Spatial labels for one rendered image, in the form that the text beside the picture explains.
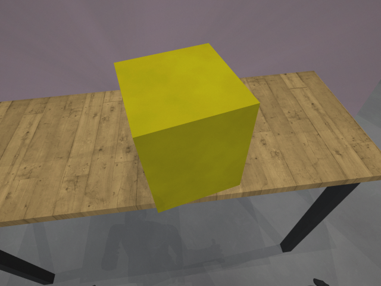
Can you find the carton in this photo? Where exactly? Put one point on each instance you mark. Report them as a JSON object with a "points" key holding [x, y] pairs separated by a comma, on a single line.
{"points": [[191, 120]]}

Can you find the table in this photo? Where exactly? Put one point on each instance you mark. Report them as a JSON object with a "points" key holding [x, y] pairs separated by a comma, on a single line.
{"points": [[74, 156]]}

